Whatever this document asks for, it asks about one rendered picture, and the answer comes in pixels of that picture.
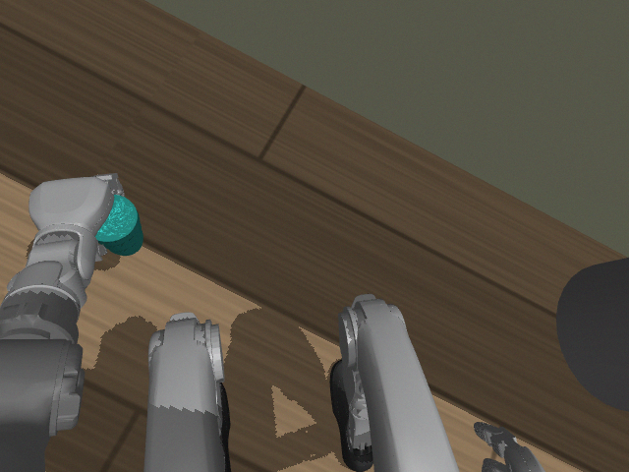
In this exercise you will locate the right robot hand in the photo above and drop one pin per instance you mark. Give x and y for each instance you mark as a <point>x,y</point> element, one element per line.
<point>517,458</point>

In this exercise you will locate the right robot foot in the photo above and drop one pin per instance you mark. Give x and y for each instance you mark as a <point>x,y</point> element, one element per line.
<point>355,459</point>

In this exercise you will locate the left robot hand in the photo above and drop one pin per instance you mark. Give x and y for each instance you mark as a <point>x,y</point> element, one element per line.
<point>83,201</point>

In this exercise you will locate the left robot arm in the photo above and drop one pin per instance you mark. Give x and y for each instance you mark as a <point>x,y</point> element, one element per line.
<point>41,379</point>

